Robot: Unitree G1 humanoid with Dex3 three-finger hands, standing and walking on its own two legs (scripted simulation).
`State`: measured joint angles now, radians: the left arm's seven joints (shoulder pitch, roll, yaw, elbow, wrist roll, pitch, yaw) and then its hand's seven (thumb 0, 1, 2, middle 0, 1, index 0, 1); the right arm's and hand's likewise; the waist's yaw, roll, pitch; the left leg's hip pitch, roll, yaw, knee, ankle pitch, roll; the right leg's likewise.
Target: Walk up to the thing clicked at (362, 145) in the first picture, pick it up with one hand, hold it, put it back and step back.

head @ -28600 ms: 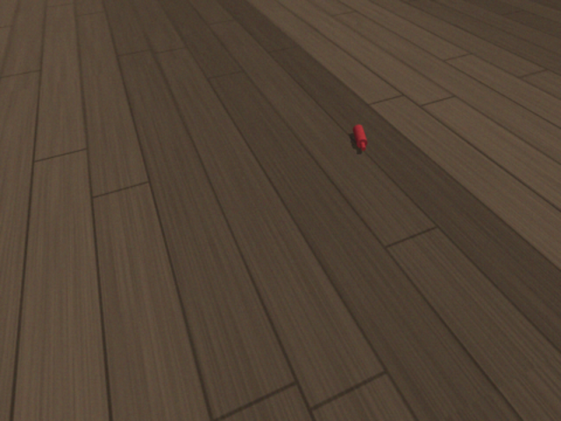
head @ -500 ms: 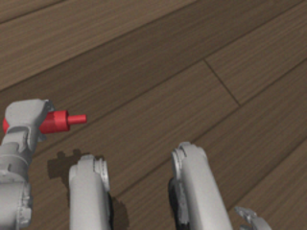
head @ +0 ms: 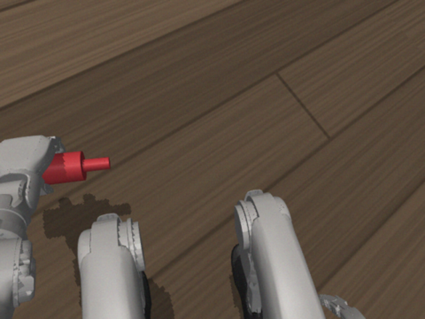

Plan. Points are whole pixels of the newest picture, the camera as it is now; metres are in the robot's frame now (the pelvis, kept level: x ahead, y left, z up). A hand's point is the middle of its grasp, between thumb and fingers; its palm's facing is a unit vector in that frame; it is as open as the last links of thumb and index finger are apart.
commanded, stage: lower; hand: left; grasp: from above
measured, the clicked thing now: (57, 168) +0.44 +0.27 -0.18
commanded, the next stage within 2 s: rest in 0.38 s
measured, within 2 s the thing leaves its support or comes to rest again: neither
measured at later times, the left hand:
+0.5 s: hand (53, 180) +0.42 +0.29 -0.23, palm faces -0.45 -0.09 -0.89, open 8.8 cm
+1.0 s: hand (60, 182) +0.43 +0.29 -0.27, palm faces -0.47 -0.13 -0.87, open 8.8 cm
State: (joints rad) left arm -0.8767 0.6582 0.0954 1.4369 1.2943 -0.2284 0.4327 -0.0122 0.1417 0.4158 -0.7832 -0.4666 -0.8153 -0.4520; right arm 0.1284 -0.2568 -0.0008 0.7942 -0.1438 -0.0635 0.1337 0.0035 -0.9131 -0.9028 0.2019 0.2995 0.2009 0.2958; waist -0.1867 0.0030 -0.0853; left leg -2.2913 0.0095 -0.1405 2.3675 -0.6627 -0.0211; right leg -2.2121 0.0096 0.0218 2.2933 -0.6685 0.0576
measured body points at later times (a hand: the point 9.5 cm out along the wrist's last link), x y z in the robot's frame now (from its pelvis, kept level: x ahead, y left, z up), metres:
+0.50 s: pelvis +0.01 +0.00 -0.03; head +0.24 +0.07 +0.34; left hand +0.44 +0.29 -0.18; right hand +0.07 -0.28 -0.13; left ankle +0.08 +0.13 -0.31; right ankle +0.11 -0.15 -0.31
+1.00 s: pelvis +0.01 +0.00 -0.05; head +0.26 +0.08 +0.31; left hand +0.45 +0.29 -0.22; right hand +0.06 -0.28 -0.14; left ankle +0.08 +0.13 -0.31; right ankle +0.11 -0.15 -0.31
